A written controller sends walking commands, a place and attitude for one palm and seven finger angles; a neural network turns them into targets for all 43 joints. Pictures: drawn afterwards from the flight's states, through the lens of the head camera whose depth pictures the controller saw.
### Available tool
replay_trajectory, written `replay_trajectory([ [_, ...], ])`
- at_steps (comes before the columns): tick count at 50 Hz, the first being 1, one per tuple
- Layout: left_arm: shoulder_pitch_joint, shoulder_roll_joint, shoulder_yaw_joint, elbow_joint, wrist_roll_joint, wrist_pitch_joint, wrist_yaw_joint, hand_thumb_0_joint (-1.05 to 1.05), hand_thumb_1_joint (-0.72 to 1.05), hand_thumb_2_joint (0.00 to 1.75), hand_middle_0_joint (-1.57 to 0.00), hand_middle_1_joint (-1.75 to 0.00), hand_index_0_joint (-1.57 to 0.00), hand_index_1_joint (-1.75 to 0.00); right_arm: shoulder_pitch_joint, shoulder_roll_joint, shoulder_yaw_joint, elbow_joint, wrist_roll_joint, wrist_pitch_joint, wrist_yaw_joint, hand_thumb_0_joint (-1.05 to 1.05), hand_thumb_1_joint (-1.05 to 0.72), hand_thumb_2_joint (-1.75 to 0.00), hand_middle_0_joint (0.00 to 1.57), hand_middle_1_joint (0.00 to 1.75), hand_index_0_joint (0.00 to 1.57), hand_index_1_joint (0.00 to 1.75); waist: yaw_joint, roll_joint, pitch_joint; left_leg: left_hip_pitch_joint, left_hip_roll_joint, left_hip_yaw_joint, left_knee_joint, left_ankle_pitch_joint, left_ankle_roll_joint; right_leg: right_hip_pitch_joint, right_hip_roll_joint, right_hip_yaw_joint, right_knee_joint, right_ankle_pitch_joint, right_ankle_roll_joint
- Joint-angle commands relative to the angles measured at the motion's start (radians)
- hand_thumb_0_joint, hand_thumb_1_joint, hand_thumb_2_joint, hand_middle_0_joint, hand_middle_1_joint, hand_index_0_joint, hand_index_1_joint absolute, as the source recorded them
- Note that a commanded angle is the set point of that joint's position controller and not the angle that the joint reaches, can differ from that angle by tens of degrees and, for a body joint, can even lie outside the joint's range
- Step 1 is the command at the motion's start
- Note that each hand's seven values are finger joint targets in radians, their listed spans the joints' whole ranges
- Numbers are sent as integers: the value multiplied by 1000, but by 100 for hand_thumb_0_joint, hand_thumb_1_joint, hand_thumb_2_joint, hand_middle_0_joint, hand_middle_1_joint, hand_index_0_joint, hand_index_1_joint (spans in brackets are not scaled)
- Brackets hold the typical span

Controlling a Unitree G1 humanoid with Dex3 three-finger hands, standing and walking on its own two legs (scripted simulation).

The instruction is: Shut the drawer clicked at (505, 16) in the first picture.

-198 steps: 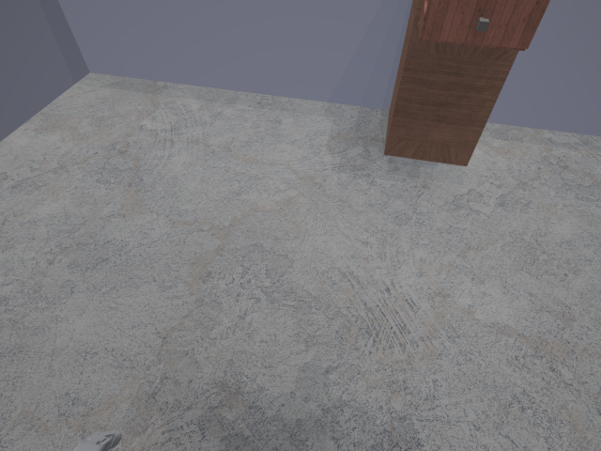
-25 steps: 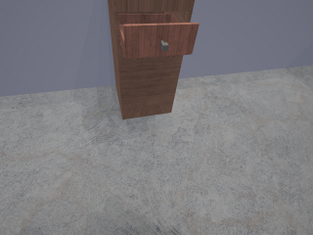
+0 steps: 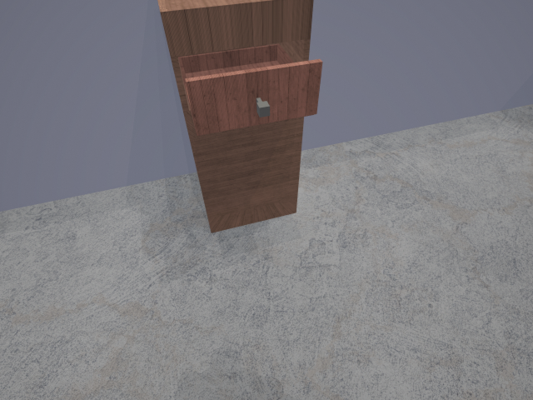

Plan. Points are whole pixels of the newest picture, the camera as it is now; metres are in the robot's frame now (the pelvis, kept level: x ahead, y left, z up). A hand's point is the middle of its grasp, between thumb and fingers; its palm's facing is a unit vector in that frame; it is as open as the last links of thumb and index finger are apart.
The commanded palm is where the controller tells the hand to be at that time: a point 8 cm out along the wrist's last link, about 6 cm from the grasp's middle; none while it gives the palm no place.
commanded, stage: stand and wait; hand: left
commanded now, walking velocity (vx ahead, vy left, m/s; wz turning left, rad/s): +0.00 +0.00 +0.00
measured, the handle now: (261, 106) +0.87 +0.04 -0.01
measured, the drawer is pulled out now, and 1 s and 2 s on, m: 0.16 0.16 0.16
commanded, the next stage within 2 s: look at it before walking up in 0.28 s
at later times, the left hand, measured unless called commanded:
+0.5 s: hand out of the picture -0.03 +0.14 -0.17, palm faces +0.06 -0.99 -0.15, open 7.4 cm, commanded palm none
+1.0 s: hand out of the picture -0.02 +0.16 -0.17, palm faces +0.05 -0.98 -0.19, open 7.4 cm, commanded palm none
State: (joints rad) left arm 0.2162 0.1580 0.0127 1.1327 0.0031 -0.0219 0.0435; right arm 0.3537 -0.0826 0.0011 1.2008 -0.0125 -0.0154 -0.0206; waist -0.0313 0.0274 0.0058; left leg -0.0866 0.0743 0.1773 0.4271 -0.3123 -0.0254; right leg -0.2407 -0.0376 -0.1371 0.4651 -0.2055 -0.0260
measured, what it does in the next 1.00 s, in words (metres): stands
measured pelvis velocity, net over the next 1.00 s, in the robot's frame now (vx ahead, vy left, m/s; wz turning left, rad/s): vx -0.01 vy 0.00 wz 0.02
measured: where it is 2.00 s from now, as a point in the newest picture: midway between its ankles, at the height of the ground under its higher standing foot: outside the picture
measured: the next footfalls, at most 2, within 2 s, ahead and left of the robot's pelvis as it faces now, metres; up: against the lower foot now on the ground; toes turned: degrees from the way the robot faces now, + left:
none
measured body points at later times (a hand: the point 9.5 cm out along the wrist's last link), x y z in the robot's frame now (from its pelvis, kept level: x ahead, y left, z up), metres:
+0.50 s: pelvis +0.01 -0.01 +0.00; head +0.01 -0.01 +0.45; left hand -0.03 +0.19 -0.16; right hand +0.00 -0.22 -0.16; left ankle -0.05 +0.12 -0.74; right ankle +0.03 -0.10 -0.74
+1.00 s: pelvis -0.01 +0.00 +0.00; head +0.00 -0.01 +0.45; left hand -0.02 +0.21 -0.16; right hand -0.05 -0.19 -0.16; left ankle -0.05 +0.12 -0.74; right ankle +0.03 -0.10 -0.74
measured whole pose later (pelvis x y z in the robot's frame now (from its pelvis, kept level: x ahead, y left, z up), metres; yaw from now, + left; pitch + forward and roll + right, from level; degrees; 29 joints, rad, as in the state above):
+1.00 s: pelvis -0.01 +0.00 +0.00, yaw +1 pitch -1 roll +0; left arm 0.29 0.12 0.00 1.16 0.01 -0.01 0.04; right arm 0.35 -0.09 0.00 1.18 -0.01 -0.01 -0.03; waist 0.00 0.01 0.03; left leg -0.08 0.07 0.16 0.38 -0.28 -0.02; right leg -0.22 -0.04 -0.15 0.41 -0.17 -0.03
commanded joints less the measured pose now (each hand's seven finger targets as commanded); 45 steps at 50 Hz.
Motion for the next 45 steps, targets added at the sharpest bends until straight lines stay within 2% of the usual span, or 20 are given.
replay_trajectory([
  [1, 101, 58, 6, -6, -1, -6, 2, 0, 90, 90, -20, -30, -20, -30, 78, -75, -14, -4, -1, -12, -17, 0, -90, -90, 20, 30, 20, 30, 35, -8, 25, -66, 88, -75, -110, 263, 17, 116, -106, 105, -67, 337, 4],
  [10, 122, 59, 0, 8, 4, -5, 4, 0, 90, 90, -20, -30, -20, -30, 54, -86, -16, -18, 1, 1, -21, 0, -90, -90, 20, 30, 20, 30, 26, -28, 54, -45, 84, -73, -120, 201, 17, 100, -111, 112, -103, 326, 5],
  [14, 135, 60, 0, 12, 5, -8, 4, 0, 90, 90, -20, -30, -20, -30, 45, -93, -14, -25, 2, 1, -21, 0, -90, -90, 20, 30, 20, 30, 24, -31, 47, -37, 82, -74, -122, 190, 18, 105, -111, 115, -114, 317, 4],
  [19, 146, 52, -3, 20, 6, -5, 3, 0, 90, 90, -20, -30, -20, -30, 30, -96, -12, -31, 1, 4, -21, 0, -90, -90, 20, 30, 20, 30, 25, -29, 91, -49, 76, -79, -134, 133, 18, 69, -104, 121, -141, 210, 6],
  [22, 153, 45, -3, 22, 7, -5, 3, 0, 90, 90, -20, -30, -20, -30, 31, -96, -11, -32, 2, 3, -21, 0, -90, -90, 20, 30, 20, 30, 28, -13, 93, -53, 75, -84, -137, 123, 21, 65, -102, 122, -153, 162, 7],
  [24, 157, 41, -2, 21, 7, -6, 3, 0, 90, 90, -20, -30, -20, -30, 32, -95, -11, -35, 2, 2, -20, 0, -90, -90, 20, 30, 20, 30, 29, -25, 93, -56, 73, -85, -140, 116, 23, 61, -101, 123, -157, 141, 7],
  [30, 163, 35, 0, 21, 7, -6, 3, 0, 90, 90, -20, -30, -20, -30, 43, -91, -13, -36, 1, -2, -20, 0, -90, -90, 20, 30, 20, 30, 32, -15, 80, -65, 71, -88, -140, 116, 27, 68, -103, 118, -151, 129, 5],
  [33, 161, 36, 2, 16, 7, -5, 3, 0, 90, 90, -20, -30, -20, -30, 56, -87, -14, -34, 1, -1, -19, 0, -90, -90, 20, 30, 20, 30, 31, -38, 86, -81, 69, -88, -138, 101, 26, 68, -102, 118, -153, 104, 6],
  [40, 158, 36, 3, 10, 6, -2, 3, 0, 90, 90, -20, -30, -20, -30, 72, -80, -14, -29, 0, -1, -17, 0, -90, -90, 20, 30, 20, 30, 35, -40, 102, -102, 64, -91, -139, 79, 29, 54, -102, 116, -152, 60, 7],
  [45, 152, 39, 5, 5, 6, -2, 3, 0, 90, 90, -20, -30, -20, -30, 82, -80, -15, -28, 0, -4, -17, 0, -90, -90, 20, 30, 20, 30, 35, -25, 95, -109, 68, -95, -143, 87, 30, 63, -100, 109, -136, 81, 6],
])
